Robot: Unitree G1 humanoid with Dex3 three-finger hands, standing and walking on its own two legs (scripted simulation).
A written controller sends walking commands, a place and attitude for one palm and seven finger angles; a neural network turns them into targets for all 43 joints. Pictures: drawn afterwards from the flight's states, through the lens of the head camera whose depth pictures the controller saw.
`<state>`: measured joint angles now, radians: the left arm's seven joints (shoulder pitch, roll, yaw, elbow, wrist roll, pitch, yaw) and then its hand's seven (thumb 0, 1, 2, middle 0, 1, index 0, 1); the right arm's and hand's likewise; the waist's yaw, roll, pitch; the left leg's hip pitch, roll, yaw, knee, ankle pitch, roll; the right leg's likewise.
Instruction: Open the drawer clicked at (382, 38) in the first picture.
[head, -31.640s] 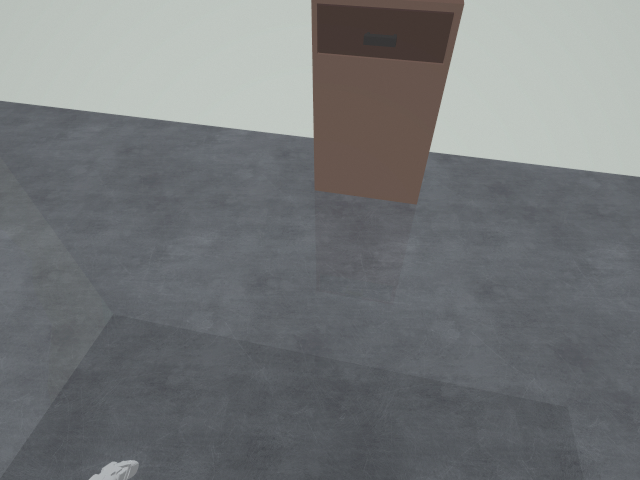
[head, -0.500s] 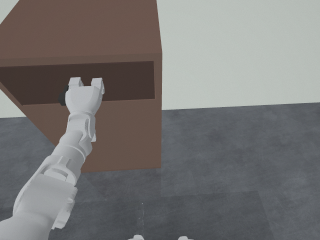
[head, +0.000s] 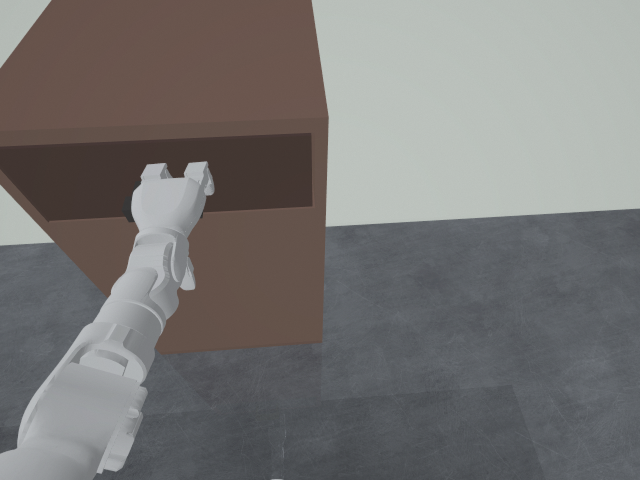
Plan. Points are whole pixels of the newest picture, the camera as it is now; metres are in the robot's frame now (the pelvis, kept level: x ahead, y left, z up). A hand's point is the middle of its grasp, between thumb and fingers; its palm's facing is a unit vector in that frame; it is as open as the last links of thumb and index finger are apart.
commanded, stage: lift the fingers back up to retry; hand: left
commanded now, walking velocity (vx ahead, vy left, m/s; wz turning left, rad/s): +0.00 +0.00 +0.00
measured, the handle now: (166, 196) +0.53 +0.24 +0.02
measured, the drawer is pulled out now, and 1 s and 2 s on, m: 0.00 0.00 0.00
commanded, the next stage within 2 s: re-aim the fingers above the handle in 0.50 s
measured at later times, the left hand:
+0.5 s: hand (172, 212) +0.44 +0.20 +0.07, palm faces -0.05 -0.05 -1.00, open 13.9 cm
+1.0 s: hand (184, 224) +0.43 +0.18 +0.07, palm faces -0.07 -0.06 -1.00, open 13.9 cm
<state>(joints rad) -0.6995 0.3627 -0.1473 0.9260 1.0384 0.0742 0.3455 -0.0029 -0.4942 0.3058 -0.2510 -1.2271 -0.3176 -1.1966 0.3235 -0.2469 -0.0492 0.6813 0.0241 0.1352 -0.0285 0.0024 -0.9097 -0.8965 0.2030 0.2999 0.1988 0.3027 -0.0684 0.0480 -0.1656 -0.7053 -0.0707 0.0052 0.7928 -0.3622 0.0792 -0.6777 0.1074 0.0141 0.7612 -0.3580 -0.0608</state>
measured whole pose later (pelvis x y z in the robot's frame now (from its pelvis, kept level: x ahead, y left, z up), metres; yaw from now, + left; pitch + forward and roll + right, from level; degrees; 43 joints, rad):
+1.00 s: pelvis +0.02 -0.01 +0.02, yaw +1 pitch +10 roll +0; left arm -0.56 0.37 -0.21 0.68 0.99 0.04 0.15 0.00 -0.49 0.31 -0.32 -1.20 -0.32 -1.20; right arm 0.26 -0.25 -0.04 0.68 0.04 0.17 -0.05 0.00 -0.91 -0.90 0.20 0.30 0.20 0.30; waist -0.02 0.05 -0.12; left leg -0.48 -0.08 -0.01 0.63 -0.32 0.07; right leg -0.46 0.10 0.02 0.61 -0.33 -0.07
